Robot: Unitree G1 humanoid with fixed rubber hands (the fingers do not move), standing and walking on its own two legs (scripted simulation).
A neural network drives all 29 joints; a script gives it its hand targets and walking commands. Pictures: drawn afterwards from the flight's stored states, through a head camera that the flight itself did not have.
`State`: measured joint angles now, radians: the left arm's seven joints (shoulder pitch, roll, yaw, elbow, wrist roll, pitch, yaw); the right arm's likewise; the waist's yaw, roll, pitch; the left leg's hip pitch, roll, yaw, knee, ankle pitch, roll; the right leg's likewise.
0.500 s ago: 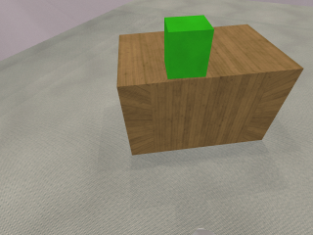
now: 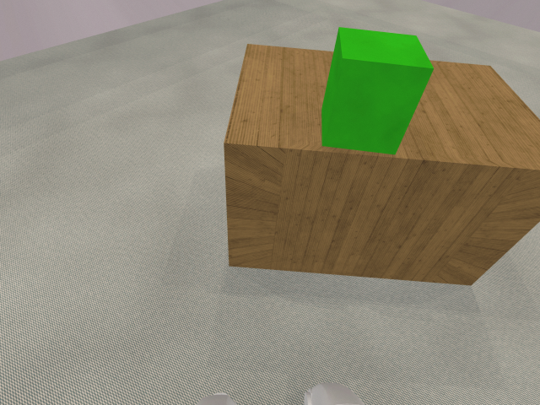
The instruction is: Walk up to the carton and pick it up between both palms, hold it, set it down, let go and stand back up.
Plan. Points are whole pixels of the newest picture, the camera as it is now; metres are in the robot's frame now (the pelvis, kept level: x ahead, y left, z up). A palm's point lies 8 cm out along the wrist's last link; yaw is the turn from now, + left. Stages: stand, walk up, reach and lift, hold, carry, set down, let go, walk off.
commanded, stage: walk up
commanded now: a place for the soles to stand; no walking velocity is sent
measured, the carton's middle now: (367, 92) +0.89 -0.27 +0.03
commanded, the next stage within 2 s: none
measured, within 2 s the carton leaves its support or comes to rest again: neither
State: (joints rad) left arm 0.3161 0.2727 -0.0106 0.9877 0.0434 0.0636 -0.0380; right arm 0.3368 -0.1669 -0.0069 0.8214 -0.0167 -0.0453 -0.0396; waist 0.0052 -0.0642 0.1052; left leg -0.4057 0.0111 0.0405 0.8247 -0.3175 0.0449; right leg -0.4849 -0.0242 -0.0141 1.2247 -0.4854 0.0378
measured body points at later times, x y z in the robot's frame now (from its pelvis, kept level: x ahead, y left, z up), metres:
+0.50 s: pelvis +0.12 -0.12 +0.00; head +0.13 -0.15 +0.45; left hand +0.18 +0.11 -0.13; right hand +0.11 -0.39 -0.15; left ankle +0.13 +0.02 -0.65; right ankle +0.18 -0.25 -0.70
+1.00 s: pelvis +0.28 -0.16 +0.02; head +0.30 -0.14 +0.46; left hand +0.33 +0.10 -0.14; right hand +0.32 -0.40 -0.11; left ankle +0.31 -0.03 -0.70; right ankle +0.34 -0.30 -0.66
